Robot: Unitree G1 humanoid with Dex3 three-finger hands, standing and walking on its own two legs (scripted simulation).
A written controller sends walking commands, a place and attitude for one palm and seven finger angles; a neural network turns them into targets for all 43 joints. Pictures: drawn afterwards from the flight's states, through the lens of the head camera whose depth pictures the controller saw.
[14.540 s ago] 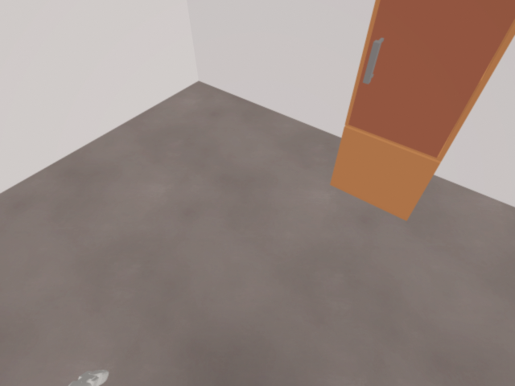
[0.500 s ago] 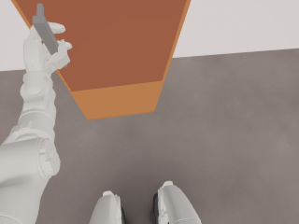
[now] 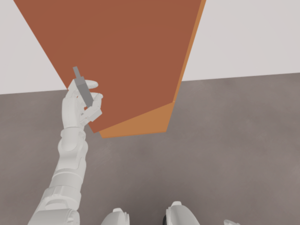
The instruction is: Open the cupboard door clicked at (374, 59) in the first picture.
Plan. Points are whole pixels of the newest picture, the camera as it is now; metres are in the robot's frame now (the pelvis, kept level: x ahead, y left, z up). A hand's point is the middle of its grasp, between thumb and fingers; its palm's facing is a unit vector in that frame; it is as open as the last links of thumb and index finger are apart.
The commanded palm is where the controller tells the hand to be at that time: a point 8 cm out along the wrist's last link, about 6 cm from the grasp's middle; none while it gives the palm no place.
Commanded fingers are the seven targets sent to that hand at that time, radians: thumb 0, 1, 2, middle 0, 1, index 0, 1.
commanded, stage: pull the door open along its arc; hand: left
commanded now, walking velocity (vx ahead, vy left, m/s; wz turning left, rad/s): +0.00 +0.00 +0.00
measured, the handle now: (85, 92) +0.46 +0.17 +0.03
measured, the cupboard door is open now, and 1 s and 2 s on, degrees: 18 45 52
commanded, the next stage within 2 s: open thumb and fingers to let go in 0.62 s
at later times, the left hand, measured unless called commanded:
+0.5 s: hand (131, 137) +0.33 +0.04 +0.03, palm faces +0.44 -0.90 -0.03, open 6.0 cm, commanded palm +0.25 +0.07 +0.03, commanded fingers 0.00 0.90 0.90 -0.40 -1.35 -0.40 -1.35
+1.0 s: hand (140, 145) +0.31 +0.02 +0.04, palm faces +0.47 -0.88 -0.06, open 7.6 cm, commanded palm +0.25 +0.05 +0.03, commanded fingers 0.00 -0.15 0.45 -0.32 -1.24 -0.32 -1.24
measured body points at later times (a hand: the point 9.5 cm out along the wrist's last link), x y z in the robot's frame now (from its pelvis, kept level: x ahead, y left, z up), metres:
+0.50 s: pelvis -0.01 -0.05 +0.00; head +0.07 -0.06 +0.44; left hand +0.30 +0.09 +0.04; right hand +0.16 -0.25 -0.12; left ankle -0.03 +0.09 -0.67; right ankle +0.01 -0.13 -0.67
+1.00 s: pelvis -0.02 -0.08 +0.00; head +0.06 -0.11 +0.44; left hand +0.27 +0.06 +0.04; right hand +0.18 -0.27 -0.13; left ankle -0.03 +0.09 -0.67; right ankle +0.01 -0.13 -0.67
